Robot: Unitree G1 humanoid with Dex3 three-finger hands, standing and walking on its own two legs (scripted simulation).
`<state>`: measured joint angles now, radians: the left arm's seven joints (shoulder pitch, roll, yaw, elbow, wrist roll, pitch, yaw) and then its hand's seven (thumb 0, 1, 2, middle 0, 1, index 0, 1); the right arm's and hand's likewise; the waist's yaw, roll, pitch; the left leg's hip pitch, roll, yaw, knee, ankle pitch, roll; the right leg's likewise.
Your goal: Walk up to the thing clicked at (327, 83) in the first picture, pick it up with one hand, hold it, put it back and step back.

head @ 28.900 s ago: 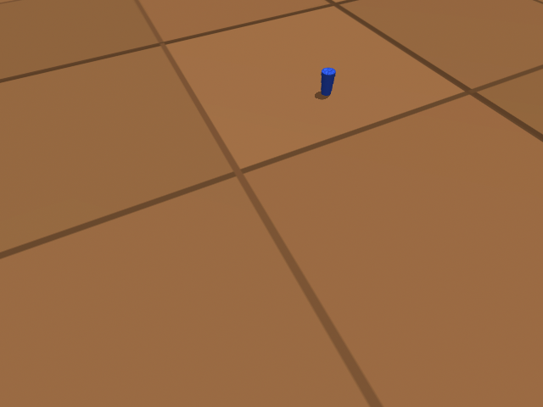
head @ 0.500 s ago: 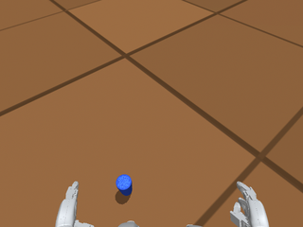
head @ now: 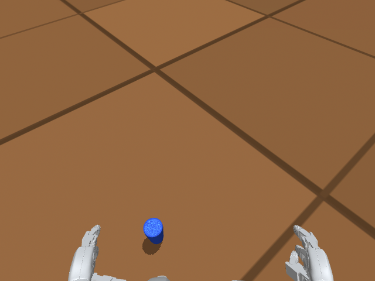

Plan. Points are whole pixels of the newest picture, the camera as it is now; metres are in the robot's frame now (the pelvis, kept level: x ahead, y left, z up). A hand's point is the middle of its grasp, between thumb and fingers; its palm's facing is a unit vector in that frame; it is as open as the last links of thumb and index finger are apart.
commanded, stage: stand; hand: left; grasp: from the side
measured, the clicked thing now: (155, 232) +0.43 +0.19 -0.65
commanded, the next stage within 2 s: none
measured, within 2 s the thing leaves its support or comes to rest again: neither
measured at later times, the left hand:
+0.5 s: hand out of the picture +0.11 +0.24 -0.11, palm faces -0.01 -0.94 -0.34, open 7.6 cm
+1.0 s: hand out of the picture +0.04 +0.26 -0.11, palm faces -0.01 -0.94 -0.34, open 7.4 cm
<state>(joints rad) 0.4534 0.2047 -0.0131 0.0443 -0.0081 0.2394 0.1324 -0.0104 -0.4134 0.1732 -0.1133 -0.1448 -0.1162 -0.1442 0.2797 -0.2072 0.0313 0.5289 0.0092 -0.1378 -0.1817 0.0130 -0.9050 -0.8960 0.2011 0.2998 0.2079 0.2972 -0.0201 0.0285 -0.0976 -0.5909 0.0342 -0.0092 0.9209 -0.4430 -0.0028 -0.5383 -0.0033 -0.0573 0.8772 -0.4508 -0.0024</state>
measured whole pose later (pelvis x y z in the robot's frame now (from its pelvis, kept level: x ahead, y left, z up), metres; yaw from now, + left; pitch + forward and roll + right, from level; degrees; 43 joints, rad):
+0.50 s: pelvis -0.01 +0.00 +0.02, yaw +0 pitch +0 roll +0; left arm 0.25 0.32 0.02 0.70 0.05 0.01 0.02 0.01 0.85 0.88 -0.20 -0.30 -0.20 -0.30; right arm 0.20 -0.30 -0.02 0.85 -0.06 -0.02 -0.01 0.01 -0.91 -0.89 0.20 0.30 0.21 0.30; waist 0.01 -0.01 0.02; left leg -0.38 0.00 0.01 0.73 -0.35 0.01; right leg -0.35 -0.03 -0.04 0.73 -0.38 0.00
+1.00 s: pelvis -0.02 +0.02 +0.05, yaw +0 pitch -5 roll +0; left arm 0.17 0.32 -0.01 1.09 0.02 -0.01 0.02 0.01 0.90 0.89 -0.20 -0.30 -0.20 -0.30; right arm 0.15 -0.30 -0.01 1.10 -0.03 0.00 -0.01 0.01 -0.91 -0.89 0.20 0.30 0.21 0.30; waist 0.01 0.00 0.05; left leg -0.14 -0.02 0.03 0.38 -0.17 0.02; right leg -0.12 -0.05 -0.03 0.40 -0.20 0.03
